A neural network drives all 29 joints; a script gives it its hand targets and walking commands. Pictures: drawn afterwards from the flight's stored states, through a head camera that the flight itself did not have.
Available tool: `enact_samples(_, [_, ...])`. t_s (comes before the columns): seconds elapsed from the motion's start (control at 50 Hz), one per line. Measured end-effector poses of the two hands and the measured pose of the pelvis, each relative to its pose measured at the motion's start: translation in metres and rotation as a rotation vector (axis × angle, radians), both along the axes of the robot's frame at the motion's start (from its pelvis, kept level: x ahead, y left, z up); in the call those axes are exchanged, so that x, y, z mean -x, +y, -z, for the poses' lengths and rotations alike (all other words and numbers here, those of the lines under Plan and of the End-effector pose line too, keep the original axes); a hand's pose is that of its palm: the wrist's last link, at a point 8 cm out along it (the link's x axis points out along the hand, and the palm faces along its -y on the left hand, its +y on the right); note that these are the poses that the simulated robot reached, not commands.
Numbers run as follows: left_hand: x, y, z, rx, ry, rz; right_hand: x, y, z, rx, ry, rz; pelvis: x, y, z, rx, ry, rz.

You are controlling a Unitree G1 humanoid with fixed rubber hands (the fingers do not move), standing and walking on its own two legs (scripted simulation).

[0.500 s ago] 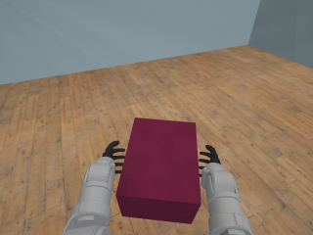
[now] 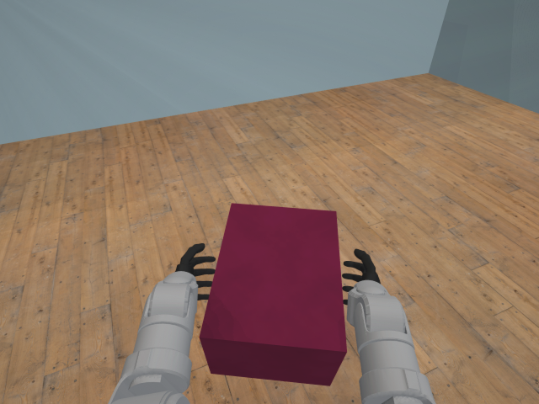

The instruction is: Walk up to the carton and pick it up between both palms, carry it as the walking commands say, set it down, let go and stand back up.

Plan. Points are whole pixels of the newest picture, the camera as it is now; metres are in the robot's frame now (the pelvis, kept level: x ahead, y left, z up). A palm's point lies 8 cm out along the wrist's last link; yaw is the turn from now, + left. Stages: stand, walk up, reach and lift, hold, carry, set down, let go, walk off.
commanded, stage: hold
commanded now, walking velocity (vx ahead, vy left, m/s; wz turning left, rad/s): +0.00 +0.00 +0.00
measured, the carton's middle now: (277, 287) +0.36 -0.01 -0.03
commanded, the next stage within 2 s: carry in 0.14 s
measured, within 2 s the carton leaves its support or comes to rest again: neither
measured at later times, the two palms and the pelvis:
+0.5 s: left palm (167, 278) +0.30 +0.16 +0.07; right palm (349, 267) +0.31 -0.12 +0.09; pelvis -0.01 +0.01 -0.01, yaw +2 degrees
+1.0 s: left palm (162, 298) +0.25 +0.16 +0.09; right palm (355, 272) +0.30 -0.13 +0.09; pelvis +0.00 -0.05 +0.00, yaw +14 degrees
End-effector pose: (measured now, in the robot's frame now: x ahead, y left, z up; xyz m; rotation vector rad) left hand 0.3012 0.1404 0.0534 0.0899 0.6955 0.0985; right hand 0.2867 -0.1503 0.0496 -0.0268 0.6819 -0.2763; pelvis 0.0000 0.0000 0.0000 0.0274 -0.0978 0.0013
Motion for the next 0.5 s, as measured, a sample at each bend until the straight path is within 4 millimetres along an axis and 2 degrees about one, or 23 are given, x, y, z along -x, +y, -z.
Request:
enact_samples(0.2, [0.002,0.001,0.000,0.009,-0.009,-0.005,0.000,0.000,0.001,0.009,-0.007,-0.007,0.001,0.000,0.001,0.006,0.013,-0.011])
enact_samples(0.28, [0.006,0.015,0.000,0.021,-0.032,-0.051,-0.004,0.016,-0.001,0.033,-0.024,-0.044,0.009,0.005,0.004,0.031,0.055,-0.042])
enact_samples(0.38, [0.008,0.034,0.000,0.057,-0.061,-0.140,-0.011,0.038,-0.015,0.098,-0.043,-0.095,0.015,0.012,0.009,0.044,0.100,-0.044])
enact_samples(0.44, [0.007,0.033,-0.006,0.098,-0.069,-0.174,-0.017,0.038,-0.027,0.100,-0.054,-0.089,0.012,0.011,0.009,0.056,0.130,-0.043])
enact_samples(0.5, [0.001,0.024,-0.017,0.109,-0.084,-0.187,-0.023,0.029,-0.037,0.076,-0.070,-0.073,0.007,0.007,0.008,0.070,0.166,-0.040])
